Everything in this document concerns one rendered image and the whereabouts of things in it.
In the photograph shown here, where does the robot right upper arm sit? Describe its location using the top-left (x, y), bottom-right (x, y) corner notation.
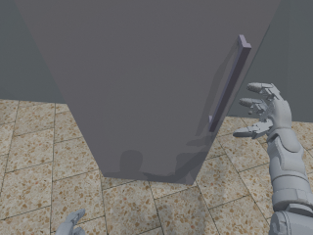
top-left (268, 211), bottom-right (313, 235)

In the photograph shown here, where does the handle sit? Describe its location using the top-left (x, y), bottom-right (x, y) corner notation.
top-left (208, 34), bottom-right (251, 132)

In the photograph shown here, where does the robot right hand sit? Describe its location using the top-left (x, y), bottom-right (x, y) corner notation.
top-left (233, 82), bottom-right (292, 140)

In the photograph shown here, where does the robot left hand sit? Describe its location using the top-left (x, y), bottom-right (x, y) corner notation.
top-left (55, 209), bottom-right (86, 235)

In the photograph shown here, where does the robot right forearm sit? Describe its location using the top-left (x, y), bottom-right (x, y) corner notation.
top-left (266, 128), bottom-right (313, 218)

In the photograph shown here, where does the fridge door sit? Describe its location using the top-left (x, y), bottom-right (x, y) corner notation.
top-left (14, 0), bottom-right (281, 185)

